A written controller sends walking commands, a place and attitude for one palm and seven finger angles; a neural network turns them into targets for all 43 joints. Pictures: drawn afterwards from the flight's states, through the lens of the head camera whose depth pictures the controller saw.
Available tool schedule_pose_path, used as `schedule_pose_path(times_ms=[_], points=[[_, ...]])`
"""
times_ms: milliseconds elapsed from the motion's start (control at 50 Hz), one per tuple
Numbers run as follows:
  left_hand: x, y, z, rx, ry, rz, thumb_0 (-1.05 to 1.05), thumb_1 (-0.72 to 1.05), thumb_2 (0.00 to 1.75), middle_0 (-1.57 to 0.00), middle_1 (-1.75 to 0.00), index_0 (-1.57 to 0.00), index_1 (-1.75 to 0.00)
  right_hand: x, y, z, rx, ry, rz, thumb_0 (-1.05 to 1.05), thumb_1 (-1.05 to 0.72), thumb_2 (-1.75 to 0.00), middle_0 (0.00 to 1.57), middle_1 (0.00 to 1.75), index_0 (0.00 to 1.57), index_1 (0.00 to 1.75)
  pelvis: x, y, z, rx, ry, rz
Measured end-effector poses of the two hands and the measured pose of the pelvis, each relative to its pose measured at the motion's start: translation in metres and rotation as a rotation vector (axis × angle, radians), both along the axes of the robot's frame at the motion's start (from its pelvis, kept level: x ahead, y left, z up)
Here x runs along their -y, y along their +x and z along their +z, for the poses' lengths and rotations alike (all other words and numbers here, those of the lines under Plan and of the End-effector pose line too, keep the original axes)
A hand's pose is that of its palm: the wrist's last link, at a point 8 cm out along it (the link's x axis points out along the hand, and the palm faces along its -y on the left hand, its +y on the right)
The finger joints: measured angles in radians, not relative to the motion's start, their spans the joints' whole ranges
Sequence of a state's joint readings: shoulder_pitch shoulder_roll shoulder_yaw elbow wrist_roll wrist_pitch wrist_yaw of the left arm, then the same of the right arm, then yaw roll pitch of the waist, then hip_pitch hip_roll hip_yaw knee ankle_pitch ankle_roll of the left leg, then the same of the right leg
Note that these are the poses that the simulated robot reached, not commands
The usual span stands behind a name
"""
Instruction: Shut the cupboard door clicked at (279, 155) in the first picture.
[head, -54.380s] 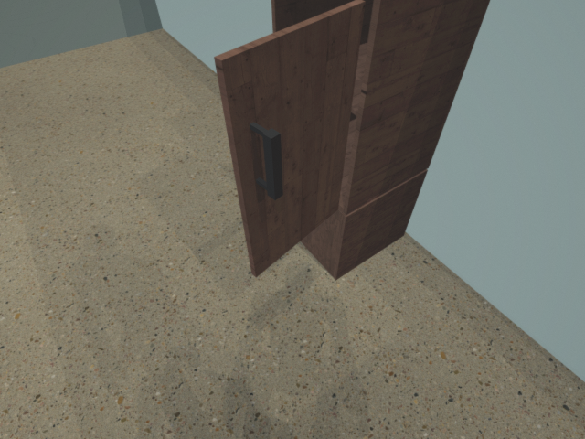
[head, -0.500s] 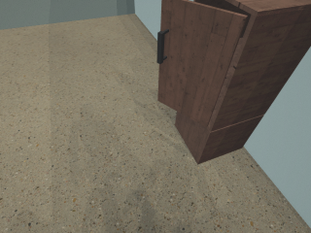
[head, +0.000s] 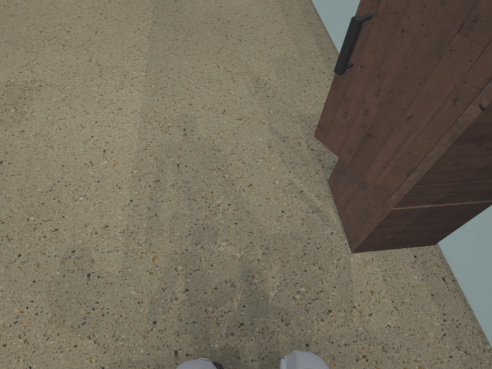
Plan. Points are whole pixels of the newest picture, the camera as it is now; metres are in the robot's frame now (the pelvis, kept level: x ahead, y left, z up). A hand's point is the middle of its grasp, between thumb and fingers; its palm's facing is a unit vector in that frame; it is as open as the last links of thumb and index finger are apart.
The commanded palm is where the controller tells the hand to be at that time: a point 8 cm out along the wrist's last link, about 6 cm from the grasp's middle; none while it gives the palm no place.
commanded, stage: walk to a spot facing it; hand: left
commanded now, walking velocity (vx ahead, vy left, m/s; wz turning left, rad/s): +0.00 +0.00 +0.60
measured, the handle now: (353, 45) +0.86 -0.25 +0.05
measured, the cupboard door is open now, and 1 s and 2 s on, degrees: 31 31 31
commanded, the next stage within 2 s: turn to face it in 1.48 s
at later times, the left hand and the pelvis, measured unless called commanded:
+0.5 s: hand out of the picture -0.01 +0.16 -0.16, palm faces +0.32 -0.90 -0.28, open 7.4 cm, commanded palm none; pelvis -0.01 -0.05 +0.00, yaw +21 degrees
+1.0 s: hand out of the picture +0.03 +0.23 -0.15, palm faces +0.57 -0.78 -0.25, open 7.4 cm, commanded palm none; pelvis +0.06 +0.00 +0.00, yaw +37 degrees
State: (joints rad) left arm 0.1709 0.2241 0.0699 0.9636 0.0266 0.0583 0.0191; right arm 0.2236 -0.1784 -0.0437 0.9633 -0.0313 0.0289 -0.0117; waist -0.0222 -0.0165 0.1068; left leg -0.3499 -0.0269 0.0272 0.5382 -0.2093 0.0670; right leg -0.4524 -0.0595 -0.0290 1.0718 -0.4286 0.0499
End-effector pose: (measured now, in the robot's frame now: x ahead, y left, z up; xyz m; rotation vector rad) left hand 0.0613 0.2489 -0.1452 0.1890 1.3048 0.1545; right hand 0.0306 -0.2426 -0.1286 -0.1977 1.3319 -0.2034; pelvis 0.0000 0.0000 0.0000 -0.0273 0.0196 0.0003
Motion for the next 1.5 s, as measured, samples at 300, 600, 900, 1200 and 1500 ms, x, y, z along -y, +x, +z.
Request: schedule_pose_path(times_ms=[300,600,900,1200,1500], points=[[0.022,-0.020,0.025,0.163,0.091,0.148,0.01,0.91,0.90,-0.20,-0.30,-0.20,-0.30,0.052,0.047,-0.011,0.012,0.010,0.162,0.01,-0.91,-0.90,0.20,0.30,0.20,0.30,0.047,-0.011,-0.004,-0.031,0.025,0.201],[0.046,-0.135,0.008,0.021,0.035,0.431,0.01,0.90,0.90,-0.20,-0.30,-0.20,-0.30,0.003,0.141,-0.003,0.066,0.023,0.467,0.01,-0.91,-0.90,0.19,0.30,0.19,0.30,0.039,-0.009,-0.004,-0.004,0.050,0.442],[-0.003,-0.124,0.021,0.091,0.038,0.573,0.01,0.91,0.90,-0.20,-0.30,-0.20,-0.30,-0.059,0.169,0.009,0.074,0.034,0.639,0.01,-0.91,-0.90,0.20,0.30,0.20,0.30,0.005,0.023,0.007,-0.005,0.012,0.594],[0.012,-0.068,0.026,0.132,0.059,0.771,0.01,0.91,0.90,-0.20,-0.30,-0.20,-0.30,-0.105,0.285,-0.004,-0.008,0.046,0.773,0.01,-0.91,-0.90,0.19,0.30,0.20,0.30,-0.026,0.117,0.005,-0.012,0.027,0.818],[0.009,-0.141,-0.023,-0.161,-0.138,1.083,0.01,0.91,0.90,-0.20,-0.30,-0.20,-0.30,-0.369,0.407,0.005,0.274,0.116,1.159,0.01,-0.91,-0.90,0.19,0.30,0.19,0.30,-0.147,0.151,-0.022,0.013,0.010,1.006]])
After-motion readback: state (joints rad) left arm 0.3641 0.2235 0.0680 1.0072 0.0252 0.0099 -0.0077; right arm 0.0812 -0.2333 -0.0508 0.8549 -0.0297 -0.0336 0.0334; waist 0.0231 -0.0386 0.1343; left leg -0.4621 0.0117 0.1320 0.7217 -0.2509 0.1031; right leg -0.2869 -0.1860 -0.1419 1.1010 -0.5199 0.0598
